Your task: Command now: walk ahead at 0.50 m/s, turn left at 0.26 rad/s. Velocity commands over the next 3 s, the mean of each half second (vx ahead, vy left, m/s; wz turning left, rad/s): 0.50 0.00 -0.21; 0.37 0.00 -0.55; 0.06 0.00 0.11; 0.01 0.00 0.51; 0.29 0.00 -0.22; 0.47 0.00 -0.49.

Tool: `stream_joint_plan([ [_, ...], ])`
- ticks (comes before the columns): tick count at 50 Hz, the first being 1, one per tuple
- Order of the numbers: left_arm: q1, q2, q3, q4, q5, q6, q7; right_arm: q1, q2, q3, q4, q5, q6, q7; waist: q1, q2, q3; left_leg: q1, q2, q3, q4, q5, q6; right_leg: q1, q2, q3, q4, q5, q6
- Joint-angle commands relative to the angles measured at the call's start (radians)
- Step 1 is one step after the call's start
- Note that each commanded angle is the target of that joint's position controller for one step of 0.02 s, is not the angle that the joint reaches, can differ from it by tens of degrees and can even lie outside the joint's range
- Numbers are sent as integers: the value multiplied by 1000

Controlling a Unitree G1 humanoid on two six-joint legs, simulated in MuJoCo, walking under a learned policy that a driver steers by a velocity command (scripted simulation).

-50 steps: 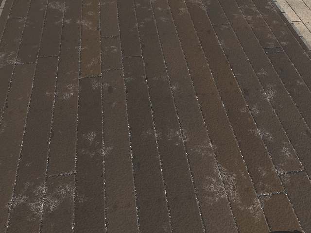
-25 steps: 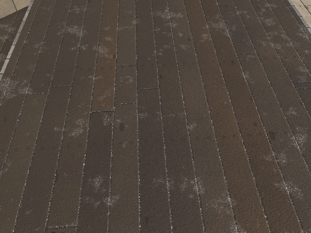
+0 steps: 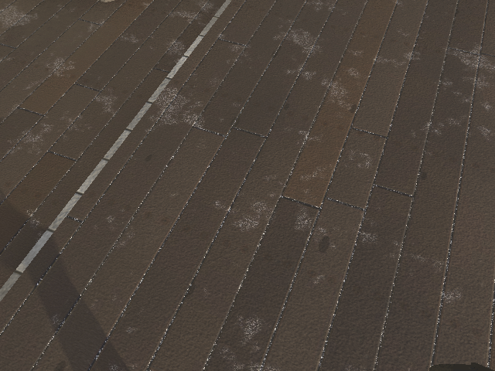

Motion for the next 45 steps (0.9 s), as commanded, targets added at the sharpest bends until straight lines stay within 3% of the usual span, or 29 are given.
stream_joint_plan([
  [1, -79, 111, 14, -126, -17, -32, -9, 270, -170, -55, 37, 23, -2, -39, -131, 38, -153, 556, 383, -505, -350, 200, 179, -541, -2, 135, 308, 121, -28],
  [2, -53, 98, 13, -99, -13, -29, -11, 227, -126, -39, 45, 20, -14, -38, -83, 6, -102, 445, 326, -393, -372, 291, 125, -465, -31, 145, 219, 148, -32],
  [4, 29, 90, 13, -51, 10, 8, -21, 189, -83, -22, 56, 24, -39, -34, -29, 41, -83, 316, 270, -261, -422, 360, 77, -334, -34, 155, 151, 172, -29],
  [6, 30, 81, 19, -39, 4, 25, -32, 213, -92, -24, 81, 25, -61, -31, -21, 43, -69, 309, 254, -204, -458, 390, 62, -345, -12, 164, 125, 213, -33],
  [8, -36, 70, 22, -48, -1, 30, -39, 240, -100, -26, 102, 23, -70, -32, -37, 53, -28, 329, 246, -151, -495, 360, 34, -425, -2, 185, 80, 287, -35],
  [12, -160, 63, 24, -72, 1, 27, -41, 282, -80, -17, 131, 25, -78, -37, -67, 57, 19, 400, 240, -72, -526, 361, 0, -536, 24, 193, -63, 421, -35],
  [18, -331, 25, -1, -131, 12, 18, -59, 358, -76, -7, 189, 23, -79, -61, -113, 52, 57, 529, 266, 32, -504, 550, -15, -524, 47, 66, -327, 483, -63],
  [21, -323, 33, 0, -145, 11, 18, -60, 364, -106, -8, 211, 17, -71, -73, -89, 73, 24, 605, 286, 80, -382, 881, -36, -429, 108, -1, -402, 378, -115],
  [23, -223, 58, 11, -123, 13, 20, -51, 344, -140, -15, 214, 13, -60, -83, -38, 108, -44, 628, 300, 104, -203, 1141, -44, -304, 171, -34, -406, 268, -164],
  [24, -127, 82, 24, -98, 16, 16, -46, 330, -156, -19, 209, 10, -52, -84, 5, 110, -100, 598, 305, 109, -45, 1138, -39, -190, 195, -22, -433, 230, -193],
  [25, 16, 117, 43, -57, 26, 8, -38, 304, -165, -20, 196, 15, -48, -80, 82, 78, -172, 484, 286, 123, 182, 969, -44, 17, 194, 29, -527, 252, -233],
  [26, 129, 213, 75, -39, 32, 9, -22, 301, -126, -10, 158, 17, -56, -72, 118, -52, -265, 259, 216, 138, 517, 476, -62, 246, -22, 308, -560, 196, -308],
  [27, 56, 288, 94, -61, 12, 19, -20, 316, -61, -2, 92, 31, -65, -50, 23, -257, -316, -174, -29, 10, 843, -338, -111, 474, -253, 891, -691, 283, -483],
  [28, 34, 254, 92, -57, -21, 25, -20, 225, -109, -4, 83, 11, -76, -45, 55, -54, -245, -282, 54, -156, 842, -249, -97, 425, -228, 803, -729, 285, -462],
  [29, -17, 208, 79, -59, -20, 25, -14, 188, -103, -1, 63, 25, -90, -39, 24, -14, -135, -286, 99, -153, 769, -159, -97, 295, -206, 682, -752, 330, -422],
  [30, -54, 155, 65, -55, -14, 23, -12, 200, -103, -2, 71, 27, -93, -40, -27, 58, -49, -233, 132, -141, 667, -124, -104, 161, -158, 589, -779, 435, -369],
  [32, -105, 123, 51, -63, -19, 8, -5, 229, -86, 4, 76, -4, -56, -37, -83, 39, -32, -123, 161, -137, 555, -110, -139, 29, -64, 454, -802, 556, -318],
  [34, -85, 145, 54, -57, -22, -11, -10, 230, -72, 6, 67, -12, -25, -31, -93, 10, -46, -103, 159, -109, 491, -94, -165, -9, -25, 405, -810, 647, -314],
  [35, -72, 161, 58, -55, -22, -15, -11, 207, -68, 7, 55, -10, -19, -29, -90, -1, -43, -113, 159, -99, 448, -65, -176, -20, -10, 392, -818, 655, -308],
  [37, -44, 175, 61, -51, -20, -15, -10, 133, -68, 7, 25, -4, -15, -31, -73, -16, -15, -140, 149, -78, 352, 3, -196, -27, 12, 365, -794, 850, -279],
  [39, -15, 176, 62, -46, -23, -7, -8, 75, -63, 12, 2, 1, -15, -34, -49, -38, -32, -133, 124, -66, 253, 62, -201, 0, 43, 331, -732, 1028, -230],
  [41, 17, 179, 63, -44, -23, 6, -2, 26, -63, 16, -17, 11, -16, -36, -17, -67, -66, -121, 95, -65, 175, 118, -193, 49, 55, 337, -686, 1079, -191],
  [45, 42, 180, 65, -53, -9, 31, 13, -39, -86, 20, -42, 21, -24, -44, 16, -86, -79, -105, 45, -89, 33, 118, -170, 144, 40, 412, -596, 1060, -171],
])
